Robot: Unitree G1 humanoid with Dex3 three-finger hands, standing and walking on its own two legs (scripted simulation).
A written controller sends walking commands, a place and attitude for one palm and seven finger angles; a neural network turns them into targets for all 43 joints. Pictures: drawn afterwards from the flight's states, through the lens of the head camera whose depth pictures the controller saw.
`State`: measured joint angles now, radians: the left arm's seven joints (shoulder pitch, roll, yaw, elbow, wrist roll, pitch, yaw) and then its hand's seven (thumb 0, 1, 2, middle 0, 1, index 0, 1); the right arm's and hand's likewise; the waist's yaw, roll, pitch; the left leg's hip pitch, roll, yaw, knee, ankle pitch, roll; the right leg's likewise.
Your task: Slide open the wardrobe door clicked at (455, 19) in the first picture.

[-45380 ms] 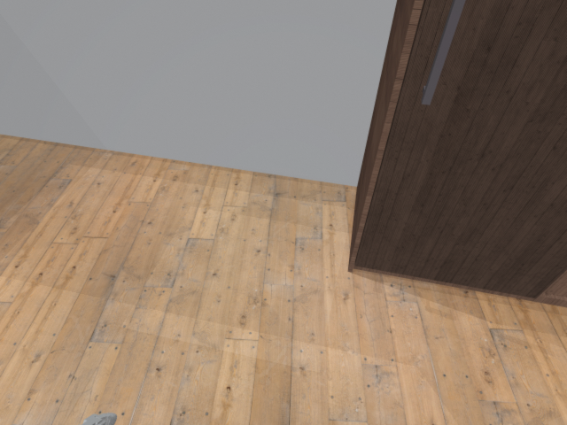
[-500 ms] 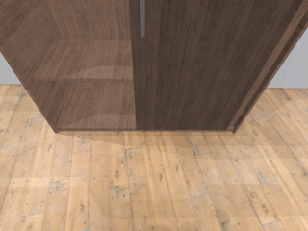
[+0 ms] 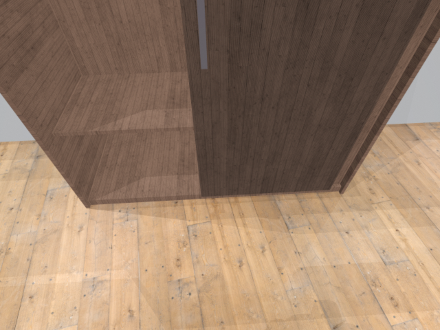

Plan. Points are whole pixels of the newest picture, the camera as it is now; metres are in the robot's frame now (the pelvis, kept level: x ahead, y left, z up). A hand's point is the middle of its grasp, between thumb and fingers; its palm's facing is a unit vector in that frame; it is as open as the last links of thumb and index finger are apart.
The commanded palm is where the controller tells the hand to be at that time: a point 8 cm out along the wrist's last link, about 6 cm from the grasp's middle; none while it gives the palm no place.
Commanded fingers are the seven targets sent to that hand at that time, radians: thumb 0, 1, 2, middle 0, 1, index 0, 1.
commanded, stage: let the arm hang, fingers relaxed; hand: left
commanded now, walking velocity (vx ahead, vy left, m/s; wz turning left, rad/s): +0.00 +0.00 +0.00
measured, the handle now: (200, 5) +0.82 +0.09 +0.22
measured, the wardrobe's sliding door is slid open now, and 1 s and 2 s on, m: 0.61 0.61 0.61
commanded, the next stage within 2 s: look to check the result in 0.28 s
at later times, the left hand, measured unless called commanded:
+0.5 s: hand out of the picture +0.05 +0.19 -0.18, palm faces -0.03 -0.98 -0.20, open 7.4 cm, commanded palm none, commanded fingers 0.00 0.90 0.90 -0.20 -0.30 -0.20 -0.30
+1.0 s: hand out of the picture +0.06 +0.19 -0.18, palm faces -0.03 -0.98 -0.20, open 7.3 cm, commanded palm none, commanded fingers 0.00 0.90 0.90 -0.20 -0.30 -0.20 -0.30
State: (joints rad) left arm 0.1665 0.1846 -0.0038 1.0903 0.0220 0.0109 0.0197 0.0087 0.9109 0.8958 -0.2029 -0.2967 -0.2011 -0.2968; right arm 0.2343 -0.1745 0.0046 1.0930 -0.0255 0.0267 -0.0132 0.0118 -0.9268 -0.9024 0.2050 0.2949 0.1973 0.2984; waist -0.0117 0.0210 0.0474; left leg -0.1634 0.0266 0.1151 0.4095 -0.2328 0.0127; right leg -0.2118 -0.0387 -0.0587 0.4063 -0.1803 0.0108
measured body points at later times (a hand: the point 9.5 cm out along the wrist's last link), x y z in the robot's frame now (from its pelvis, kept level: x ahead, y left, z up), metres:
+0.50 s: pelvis +0.02 +0.01 +0.00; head +0.05 +0.01 +0.45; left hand +0.05 +0.24 -0.16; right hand +0.03 -0.22 -0.16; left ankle -0.01 +0.11 -0.74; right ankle +0.02 -0.13 -0.74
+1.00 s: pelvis +0.03 +0.01 +0.00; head +0.05 +0.01 +0.45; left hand +0.06 +0.24 -0.16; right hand +0.03 -0.22 -0.16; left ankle -0.01 +0.11 -0.74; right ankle +0.02 -0.13 -0.74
